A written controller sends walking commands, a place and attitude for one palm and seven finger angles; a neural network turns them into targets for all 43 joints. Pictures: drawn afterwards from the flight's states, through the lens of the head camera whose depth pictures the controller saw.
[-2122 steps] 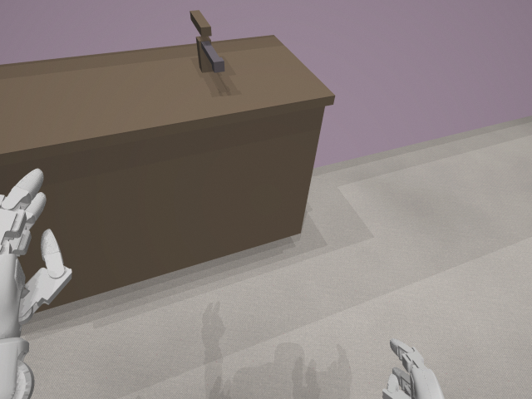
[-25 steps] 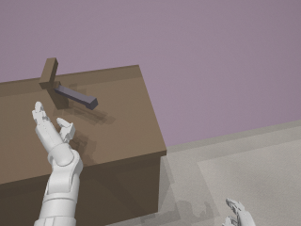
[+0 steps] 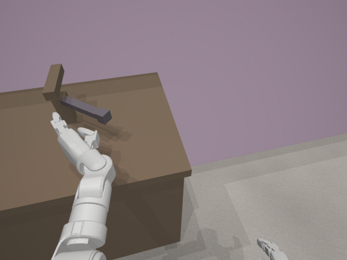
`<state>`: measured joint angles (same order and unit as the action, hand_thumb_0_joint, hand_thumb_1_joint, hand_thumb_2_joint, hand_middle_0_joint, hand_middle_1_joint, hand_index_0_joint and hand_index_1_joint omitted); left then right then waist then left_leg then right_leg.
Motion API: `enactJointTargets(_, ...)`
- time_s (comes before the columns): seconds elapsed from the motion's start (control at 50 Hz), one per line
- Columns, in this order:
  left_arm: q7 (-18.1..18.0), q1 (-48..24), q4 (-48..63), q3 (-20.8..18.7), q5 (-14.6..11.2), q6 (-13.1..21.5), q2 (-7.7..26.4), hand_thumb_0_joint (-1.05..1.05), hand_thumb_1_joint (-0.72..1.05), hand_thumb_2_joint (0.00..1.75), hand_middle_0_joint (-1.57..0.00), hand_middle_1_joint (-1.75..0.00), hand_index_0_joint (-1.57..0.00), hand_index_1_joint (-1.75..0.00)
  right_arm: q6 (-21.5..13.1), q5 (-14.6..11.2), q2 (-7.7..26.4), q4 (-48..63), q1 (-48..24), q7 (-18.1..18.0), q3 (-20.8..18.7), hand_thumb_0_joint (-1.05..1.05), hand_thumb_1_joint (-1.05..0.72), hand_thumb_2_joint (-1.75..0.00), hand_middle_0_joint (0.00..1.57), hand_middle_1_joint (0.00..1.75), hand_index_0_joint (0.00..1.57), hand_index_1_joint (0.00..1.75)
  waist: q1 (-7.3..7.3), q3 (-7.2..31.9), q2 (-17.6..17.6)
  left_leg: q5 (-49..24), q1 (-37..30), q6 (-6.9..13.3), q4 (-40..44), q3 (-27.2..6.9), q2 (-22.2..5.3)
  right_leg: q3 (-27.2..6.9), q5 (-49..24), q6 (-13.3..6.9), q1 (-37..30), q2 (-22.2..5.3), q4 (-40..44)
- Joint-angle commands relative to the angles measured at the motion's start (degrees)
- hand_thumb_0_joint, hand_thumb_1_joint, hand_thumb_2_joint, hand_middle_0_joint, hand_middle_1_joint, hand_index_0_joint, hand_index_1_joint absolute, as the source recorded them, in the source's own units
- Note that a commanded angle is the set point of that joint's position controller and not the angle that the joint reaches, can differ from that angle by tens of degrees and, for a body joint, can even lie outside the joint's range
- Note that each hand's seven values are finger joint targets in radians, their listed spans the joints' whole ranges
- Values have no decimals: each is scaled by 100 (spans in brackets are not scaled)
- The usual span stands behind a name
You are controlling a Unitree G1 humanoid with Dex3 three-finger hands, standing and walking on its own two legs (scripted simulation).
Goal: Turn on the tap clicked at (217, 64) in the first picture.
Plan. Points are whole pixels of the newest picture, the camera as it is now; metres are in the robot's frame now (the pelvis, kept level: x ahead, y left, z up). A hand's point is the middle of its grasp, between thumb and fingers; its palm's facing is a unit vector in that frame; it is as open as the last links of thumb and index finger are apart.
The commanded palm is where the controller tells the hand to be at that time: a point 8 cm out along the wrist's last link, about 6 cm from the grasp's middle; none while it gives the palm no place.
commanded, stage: push the lever round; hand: left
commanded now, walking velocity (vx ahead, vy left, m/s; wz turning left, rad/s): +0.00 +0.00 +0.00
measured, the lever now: (103, 116) +0.43 +0.21 +0.11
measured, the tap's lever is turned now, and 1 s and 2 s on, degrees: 49 61 66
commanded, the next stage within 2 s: lift the hand up off the lever in 0.96 s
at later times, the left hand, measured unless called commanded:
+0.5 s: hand (105, 124) +0.41 +0.20 +0.10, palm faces +0.81 -0.57 -0.10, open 7.8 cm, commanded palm +0.36 +0.21 +0.10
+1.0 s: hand (113, 116) +0.44 +0.19 +0.10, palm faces +0.83 -0.55 -0.11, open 7.8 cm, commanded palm +0.40 +0.21 +0.10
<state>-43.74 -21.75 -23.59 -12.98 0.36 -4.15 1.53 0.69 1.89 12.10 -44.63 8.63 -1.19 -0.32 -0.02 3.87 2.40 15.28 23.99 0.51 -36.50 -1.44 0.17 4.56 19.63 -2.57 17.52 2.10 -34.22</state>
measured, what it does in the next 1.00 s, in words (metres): stands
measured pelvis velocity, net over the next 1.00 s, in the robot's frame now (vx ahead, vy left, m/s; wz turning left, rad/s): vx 0.01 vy -0.02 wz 0.01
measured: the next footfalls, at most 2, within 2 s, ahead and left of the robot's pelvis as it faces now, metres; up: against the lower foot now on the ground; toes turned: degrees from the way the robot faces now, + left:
none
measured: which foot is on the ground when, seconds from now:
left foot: down 0.00-1.00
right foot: down 0.00-1.00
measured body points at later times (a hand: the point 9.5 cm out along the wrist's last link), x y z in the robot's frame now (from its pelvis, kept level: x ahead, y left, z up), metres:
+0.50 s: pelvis +0.01 -0.01 +0.00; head +0.02 -0.02 +0.45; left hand +0.36 +0.23 +0.11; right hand +0.15 -0.24 -0.13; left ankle +0.04 +0.11 -0.73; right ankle -0.02 -0.09 -0.73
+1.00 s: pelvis +0.01 -0.02 -0.01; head +0.03 -0.03 +0.44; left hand +0.39 +0.21 +0.11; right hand +0.11 -0.26 -0.14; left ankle +0.04 +0.11 -0.73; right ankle -0.02 -0.09 -0.73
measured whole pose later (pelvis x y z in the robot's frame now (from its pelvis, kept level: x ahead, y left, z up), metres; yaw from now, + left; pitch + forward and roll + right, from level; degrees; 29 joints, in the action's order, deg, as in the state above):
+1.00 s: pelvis +0.01 -0.02 -0.01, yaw +1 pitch +8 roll -1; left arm -52.1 -40.8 -44.2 -21.4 5.2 -1.8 2.7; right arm 1.9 4.3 12.3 -46.4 11.3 1.1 -1.7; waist -3.0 6.6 2.4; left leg 16.8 31.9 -0.8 -40.4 -2.5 -0.4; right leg 5.7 21.9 -3.9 25.6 2.7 -39.0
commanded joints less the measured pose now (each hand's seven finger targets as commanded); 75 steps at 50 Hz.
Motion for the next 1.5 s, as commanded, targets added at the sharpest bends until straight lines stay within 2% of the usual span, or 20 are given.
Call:
enactJointTargets(0.0, -169, -2535, 1280, 140, 320, 424, 664, 0, 90, 90, -15, -15, -15, -15, -274, 35, 637, 805, -677, 22, -262, 0, -90, -90, 20, 30, 20, 30, -41, 1517, -90, -1078, -975, -21, 270, -44, -56, -195, -1123, 81, 17, -220, 532)
enactJointTargets(0.04, -257, -2572, 1002, -81, 370, 362, 845, 0, 90, 90, -15, -15, -15, -15, -235, 61, 668, 694, -627, 34, -276, 0, -90, -90, 20, 30, 20, 30, -26, 1443, -60, -987, -912, -43, 287, -70, -55, -182, -989, 69, 95, -190, 547)
enactJointTargets(0.08, -293, -2807, 944, 144, 363, 364, 583, 0, 90, 90, -15, -15, -15, -15, -232, 55, 642, 746, -637, 71, -267, 0, -90, -90, 20, 30, 20, 30, -100, 1449, -132, -1008, -914, -30, 248, -68, -62, -157, -1021, 74, 133, -213, 522)
enactJointTargets(0.14, -411, -2667, 687, -108, 378, 296, 712, 0, 90, 90, -15, -15, -15, -15, -212, 103, 689, 682, -541, 100, -306, 0, -90, -90, 20, 30, 20, 30, -29, 1606, -207, -1252, -923, -47, 193, -70, -62, -134, -1229, 63, 93, -177, 467)
enactJointTargets(0.2, -466, -2919, 512, 52, 356, 227, 487, 0, 90, 90, -15, -15, -15, -15, -181, 84, 661, 715, -531, 152, -297, 0, -90, -90, 20, 30, 20, 30, -101, 1594, -389, -1273, -812, -28, 139, -39, -59, -130, -1344, 93, 86, -220, 455)
enactJointTargets(0.24, -544, -2851, 334, -326, 378, 196, 821, 0, 90, 90, -15, -15, -15, -15, -135, 108, 706, 658, -481, 145, -329, 0, -90, -90, 20, 30, 20, 30, -26, 1600, -377, -1342, -768, -32, 137, -41, -59, -133, -1416, 88, 58, -197, 447)
enactJointTargets(0.28, -598, -3225, 476, -108, 427, 229, 591, 0, 90, 90, -15, -15, -15, -15, -131, 117, 656, 695, -464, 197, -308, 0, -90, -90, 20, 30, 20, 30, -105, 1727, -317, -1473, -838, -15, 59, -3, -54, -121, -1601, 101, 84, -227, 380)
enactJointTargets(0.34, -645, -3125, 558, -378, 555, 285, 910, 0, 90, 90, -15, -15, -15, -15, -96, 171, 685, 660, -370, 208, -355, 0, -90, -90, 20, 30, 20, 30, -15, 1979, -252, -1751, -858, -23, -42, 10, -55, -151, -1971, 94, -28, -207, 268)
enactJointTargets(0.38, -632, -3350, 644, -47, 603, 298, 601, 0, 90, 90, -15, -15, -15, -15, -82, 154, 634, 700, -386, 250, -348, 0, -90, -90, 20, 30, 20, 30, -113, 1982, -98, -1819, -904, -28, -96, 25, -67, -133, -2013, 86, 56, -233, 209)
enactJointTargets(0.44, -629, -3183, 426, -278, 592, 260, 819, 0, 90, 90, -15, -15, -15, -15, -53, 165, 697, 634, -309, 226, -375, 0, -90, -90, 20, 30, 20, 30, -108, 1878, -290, -1751, -804, -20, -82, 2, -74, -148, -2022, 99, 47, -213, 248)
enactJointTargets(0.5, -583, -3357, 419, -61, 521, 272, 566, 0, 90, 90, -15, -15, -15, -15, -78, 133, 671, 694, -322, 221, -362, 0, -90, -90, 20, 30, 20, 30, -169, 1857, -460, -1631, -729, 13, -78, 31, -48, -153, -2079, 140, 23, -252, 257)
enactJointTargets(0.54, -587, -3382, 240, -370, 508, 276, 905, 0, 90, 90, -15, -15, -15, -15, -46, 141, 719, 598, -282, 174, -365, 0, -90, -90, 20, 30, 20, 30, -163, 1727, -489, -1484, -628, 25, -38, 14, -33, -189, -1977, 154, 26, -246, 329)
enactJointTargets(0.58, -559, -3778, 227, -87, 528, 320, 691, 0, 90, 90, -15, -15, -15, -15, -57, 115, 675, 618, -334, 174, -332, 0, -90, -90, 20, 30, 20, 30, -285, 1644, -357, -1345, -644, 46, -52, 34, -32, -202, -1819, 160, 161, -276, 352)
enactJointTargets(0.64, -613, -3962, 77, -228, 625, 370, 879, 0, 90, 90, -15, -15, -15, -15, -92, 151, 712, 514, -268, 167, -365, 0, -90, -90, 20, 30, 20, 30, -284, 1704, -228, -1227, -688, 35, -41, -4, -40, -191, -1505, 124, 295, -223, 367)
enactJointTargets(0.7, -649, -4271, 15, -57, 651, 453, 712, 0, 90, 90, -15, -15, -15, -15, -132, 160, 669, 536, -231, 200, -348, 0, -90, -90, 20, 30, 20, 30, -334, 1890, -71, -1235, -698, 41, -117, 12, -17, -206, -1550, 125, 344, -238, 298)
enactJointTargets(0.84, -718, -4479, -587, -592, 664, 531, 1227, 0, 90, 90, -15, -15, -15, -15, -81, 196, 746, 441, -43, 174, -371, 0, -90, -90, 20, 30, 20, 30, -363, 1954, -333, -1075, -353, 63, -159, 14, 6, -245, -1618, 186, 292, -257, 246)
enactJointTargets(1.06, -759, -4990, -1168, -622, 872, 689, 1286, 0, 90, 90, -15, -15, -15, -15, -89, 257, 764, 441, 228, 236, -393, 0, -90, -90, 20, 30, 20, 30, -520, 1920, -308, -977, -216, 109, -237, 38, -4, -229, -1493, 206, 578, -235, 174)
enactJointTargets(1.18, -758, -4978, -929, -933, 875, 803, 1727, 0, 90, 90, -15, -15, -15, -15, -99, 258, 769, 524, 307, 223, -409, 0, -90, -90, 20, 30, 20, 30, -429, 2283, -291, -971, -151, 126, -225, 73, 19, -298, -1715, 241, 180, -261, 172)
enactJointTargets(1.36, -635, -4764, -1023, -599, 689, 621, 1277, 0, 90, 90, -15, -15, -15, -15, -159, 204, 790, 545, 295, 270, -397, 0, -90, -90, 20, 30, 20, 30, -485, 1784, -291, -829, -267, 132, -54, 76, 10, -244, -1429, 223, 325, -206, 385)
enactJointTargets(1.48, -629, -4647, -735, -787, 604, 564, 1479, 0, 90, 90, -15, -15, -15, -15, -162, 185, 803, 582, 266, 269, -406, 0, -90, -90, 20, 30, 20, 30, -378, 2018, -240, -1017, -436, 136, 0, 101, 22, -254, -1654, 215, 83, -215, 409)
